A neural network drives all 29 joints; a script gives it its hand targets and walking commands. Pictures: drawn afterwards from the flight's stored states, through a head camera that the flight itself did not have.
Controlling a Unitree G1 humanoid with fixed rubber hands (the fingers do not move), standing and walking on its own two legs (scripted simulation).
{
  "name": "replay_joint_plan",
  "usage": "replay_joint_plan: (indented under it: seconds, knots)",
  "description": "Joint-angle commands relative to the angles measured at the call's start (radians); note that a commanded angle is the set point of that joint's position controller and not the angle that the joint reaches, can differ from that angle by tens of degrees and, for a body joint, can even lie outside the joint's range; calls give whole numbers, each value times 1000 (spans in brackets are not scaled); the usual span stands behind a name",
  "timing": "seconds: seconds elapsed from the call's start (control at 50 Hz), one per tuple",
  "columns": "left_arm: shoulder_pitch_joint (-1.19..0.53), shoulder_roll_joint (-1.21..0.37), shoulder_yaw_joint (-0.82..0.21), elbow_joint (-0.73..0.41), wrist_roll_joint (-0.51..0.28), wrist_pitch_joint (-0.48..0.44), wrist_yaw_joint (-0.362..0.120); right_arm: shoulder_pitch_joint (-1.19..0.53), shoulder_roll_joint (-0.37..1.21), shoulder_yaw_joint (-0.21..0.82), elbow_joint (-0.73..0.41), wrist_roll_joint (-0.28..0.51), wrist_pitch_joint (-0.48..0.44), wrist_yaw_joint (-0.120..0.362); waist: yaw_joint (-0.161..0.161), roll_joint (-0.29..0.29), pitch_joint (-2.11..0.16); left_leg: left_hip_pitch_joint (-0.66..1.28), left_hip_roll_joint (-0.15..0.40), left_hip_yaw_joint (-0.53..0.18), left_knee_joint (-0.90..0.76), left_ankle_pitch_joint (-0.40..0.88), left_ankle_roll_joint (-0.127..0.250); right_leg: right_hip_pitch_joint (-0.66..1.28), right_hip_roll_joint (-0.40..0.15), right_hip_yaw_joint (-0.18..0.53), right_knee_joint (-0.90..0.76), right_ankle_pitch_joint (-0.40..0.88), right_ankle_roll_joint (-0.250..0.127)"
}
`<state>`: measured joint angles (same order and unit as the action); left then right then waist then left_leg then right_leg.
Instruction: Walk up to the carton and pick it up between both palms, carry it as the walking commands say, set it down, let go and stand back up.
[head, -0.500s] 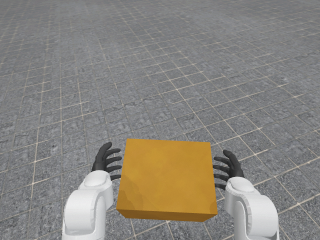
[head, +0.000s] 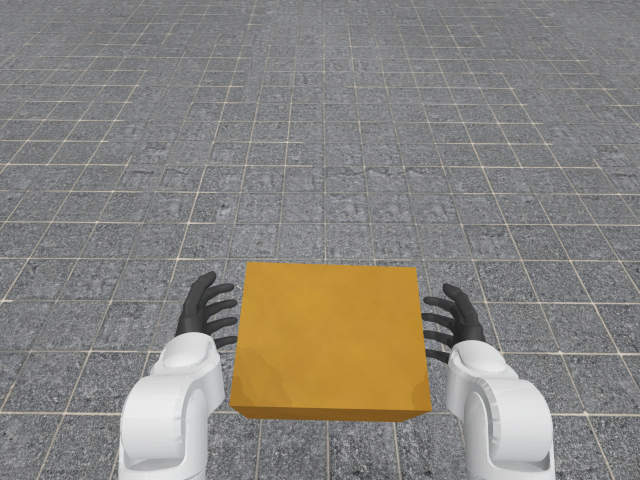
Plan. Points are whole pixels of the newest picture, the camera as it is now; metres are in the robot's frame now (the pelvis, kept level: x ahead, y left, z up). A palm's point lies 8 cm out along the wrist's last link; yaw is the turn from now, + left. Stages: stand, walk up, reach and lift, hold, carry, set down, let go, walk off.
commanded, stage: carry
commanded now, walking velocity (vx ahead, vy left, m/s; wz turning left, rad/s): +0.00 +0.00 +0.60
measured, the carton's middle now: (328, 346) +0.30 +0.00 -0.01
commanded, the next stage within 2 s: none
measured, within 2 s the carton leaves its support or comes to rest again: neither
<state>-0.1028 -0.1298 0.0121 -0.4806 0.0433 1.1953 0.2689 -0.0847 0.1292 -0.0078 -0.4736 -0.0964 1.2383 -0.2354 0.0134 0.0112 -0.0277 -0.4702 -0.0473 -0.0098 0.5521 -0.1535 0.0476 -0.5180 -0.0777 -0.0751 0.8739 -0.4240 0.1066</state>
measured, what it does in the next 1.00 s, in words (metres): walks backwards, turning left: right foot, then left foot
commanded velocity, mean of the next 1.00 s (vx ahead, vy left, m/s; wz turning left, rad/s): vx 0.00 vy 0.00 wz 0.49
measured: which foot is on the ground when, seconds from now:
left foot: down 0.00-0.08, up 0.10-0.34, down 0.36-0.66, up 0.68-0.98, down 1.00-1.00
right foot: up 0.00-0.06, down 0.08-0.36, up 0.38-0.64, down 0.66-1.00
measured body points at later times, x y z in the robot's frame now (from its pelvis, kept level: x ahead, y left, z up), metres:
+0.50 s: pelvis -0.07 +0.04 +0.00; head -0.06 +0.03 +0.45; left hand +0.14 +0.27 +0.09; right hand +0.23 -0.01 +0.07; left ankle -0.06 +0.16 -0.73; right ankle -0.02 -0.09 -0.68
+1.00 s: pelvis -0.13 +0.04 +0.00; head -0.13 +0.02 +0.45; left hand +0.00 +0.31 +0.11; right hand +0.17 +0.07 +0.09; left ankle -0.20 +0.15 -0.73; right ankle -0.03 -0.06 -0.73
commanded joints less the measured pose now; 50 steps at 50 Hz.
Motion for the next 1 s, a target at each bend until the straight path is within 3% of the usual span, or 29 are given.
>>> replay_joint_plan:
  seconds: [0.0, 0.04, 0.06, 0.08, 0.1, 0.14, 0.18, 0.2, 0.26, 0.28, 0.3, 0.34, 0.36, 0.38, 0.4, 0.44, 0.46, 0.52, 0.54, 0.58, 0.62, 0.64, 0.66, 0.68, 0.72, 0.78, 0.86, 0.92, 0.98]
  knots:
    - [-369, -1050, -604, -123, -368, -18, -298, -394, 1011, 567, -169, 372, -56, 255, -49, 161, -427, 354, 251, -287, -85, 469, 136, 53, 4, -1, -154, 28, -10]
    - [-316, -1035, -569, -65, -348, -7, -307, -426, 997, 591, -179, 377, -48, 250, -18, 101, -416, 157, 181, -234, -55, 334, 75, 304, -2, -30, -408, 100, -33]
    - [-299, -1022, -552, -56, -327, -7, -300, -473, 982, 613, -218, 395, -44, 250, -12, 69, -423, 77, 140, -165, -18, 234, 34, 421, -76, -14, -454, 159, -42]
    - [-328, -1006, -546, -47, -325, -6, -303, -435, 993, 601, -172, 380, -34, 253, -6, -143, -413, -116, 32, -67, 125, -57, -26, 491, -297, 237, -546, 165, -126]
    - [-229, -1014, -517, 3, -299, -12, -305, -492, 961, 637, -256, 397, -33, 258, 0, -401, -371, -187, -9, 16, 353, -327, -63, 439, -440, 345, -577, 324, -231]
    - [-350, -1019, -541, -114, -302, -7, -300, -569, 1019, 662, -244, 441, -26, 269, -7, -107, -300, -163, 44, 27, 505, -332, -67, 333, -393, 186, -546, 319, -211]
    - [-357, -1002, -528, -103, -297, -2, -282, -502, 1016, 639, -183, 431, -13, 261, -18, -175, -286, -99, 79, 22, 390, -275, -62, 334, -316, 20, -475, 432, -150]
    - [-379, -984, -539, -167, -296, -11, -281, -524, 1023, 658, -201, 462, -15, 269, -12, -113, -300, -84, 63, 47, 339, -282, -64, 359, -289, -29, -435, 514, -148]
    - [-270, -960, -505, -50, -266, 14, -281, -522, 963, 658, -195, 443, 1, 261, -7, -277, -283, 2, 55, 97, 193, -300, -62, 294, -304, -47, -407, 310, -129]
    - [-297, -955, -514, -60, -272, 18, -280, -500, 962, 630, -164, 427, 6, 254, -8, -233, -289, 26, 22, 148, 120, -267, -70, 327, -294, -78, -364, 374, -108]
    - [-276, -924, -500, -4, -258, 35, -275, -470, 921, 596, -115, 397, 23, 254, -11, -223, -271, 107, 19, 164, 26, -214, -66, 227, -289, -68, -368, 174, -80]
    - [-355, -939, -536, -38, -296, 33, -276, -462, 945, 577, -108, 388, 19, 249, -27, -48, -262, 284, 166, -73, -102, 38, -27, 64, -211, -130, -174, 138, 1]
    - [-335, -932, -532, -15, -287, 41, -283, -402, 897, 543, -75, 362, 17, 252, -41, 296, -259, 309, 373, -382, -173, 191, 56, -142, -106, -175, -26, -173, 49]
    - [-430, -968, -570, -70, -320, 35, -286, -403, 960, 539, -66, 364, 13, 249, -50, 280, -318, 313, 411, -431, -157, 431, 125, -130, -76, -91, 118, -241, 43]
    - [-469, -1016, -602, -67, -345, 35, -293, -411, 995, 532, -85, 360, 0, 245, -45, 255, -304, 311, 395, -413, -122, 530, 129, -164, -70, -32, 178, -223, 22]
    - [-500, -1099, -626, -87, -392, 10, -311, -520, 1028, 537, -163, 363, -39, 251, -34, 102, -334, 309, 269, -191, -82, 418, 81, -106, -77, 3, 185, -72, 28]
    - [-503, -1100, -651, -117, -400, -1, -310, -482, 1027, 520, -158, 356, -51, 254, -33, 182, -333, 311, 247, -168, -81, 416, 87, -91, -66, -14, 157, -33, 36]
    - [-493, -1078, -643, -127, -401, -8, -309, -447, 1036, 544, -149, 353, -48, 253, -49, 81, -370, 307, 244, -210, -127, 278, 100, -21, -15, -25, 24, -5, 19]
    - [-471, -1079, -637, -113, -392, -10, -307, -455, 1017, 543, -176, 361, -58, 251, -51, 167, -373, 254, 250, -264, -163, 169, 106, 14, 3, -24, -5, -3, 8]
    - [-437, -1074, -619, -115, -373, -6, -300, -482, 1042, 573, -188, 392, -53, 259, -49, 163, -388, 256, 237, -283, -170, 128, 102, 78, 2, -5, -143, 22, -13]
    - [-406, -1077, -604, -101, -370, -8, -306, -508, 1028, 593, -236, 398, -56, 253, -26, 134, -406, 98, 189, -225, -148, 83, 50, 294, 8, -60, -342, 134, -35]
    - [-382, -1059, -593, -93, -359, -6, -302, -442, 1028, 594, -178, 387, -41, 250, -20, 103, -410, 52, 133, -139, -64, 98, 14, 426, -61, -35, -479, 152, -51]
    - [-324, -1036, -552, -47, -327, -9, -307, -466, 1019, 624, -218, 390, -40, 247, -5, -174, -431, -91, 54, -56, 69, 7, -52, 567, -247, 164, -535, 198, -110]
    - [-342, -1026, -543, -71, -322, -21, -309, -505, 1001, 640, -252, 399, -31, 257, -2, -401, -379, -192, -3, 26, 310, -305, -84, 483, -442, 334, -585, 275, -226]
    - [-415, -1045, -573, -183, -331, -33, -305, -556, 1042, 673, -263, 447, -39, 272, -10, -101, -331, -169, 71, 29, 498, -334, -84, 391, -417, 194, -547, 378, -230]
    - [-305, -995, -515, -89, -292, -5, -290, -554, 1006, 674, -243, 448, -18, 252, -10, -189, -304, -154, 69, 70, 403, -271, -76, 455, -307, -16, -459, 589, -162]
    - [-299, -943, -530, -120, -303, 5, -292, -453, 992, 643, -161, 418, 1, 242, -4, -238, -307, -86, 30, 167, 306, -295, -119, 442, -269, -88, -428, 589, -158]
    - [-295, -951, -539, -88, -309, 12, -300, -423, 971, 618, -145, 399, 2, 237, -4, -206, -349, -13, 21, 169, 170, -288, -81, 457, -293, -56, -371, 658, -159]
    - [-363, -963, -560, -56, -331, 16, -304, -446, 961, 586, -123, 373, 0, 242, -21, -157, -314, 237, 118, 67, -178, -17, -51, 245, -243, -104, -235, 374, -45]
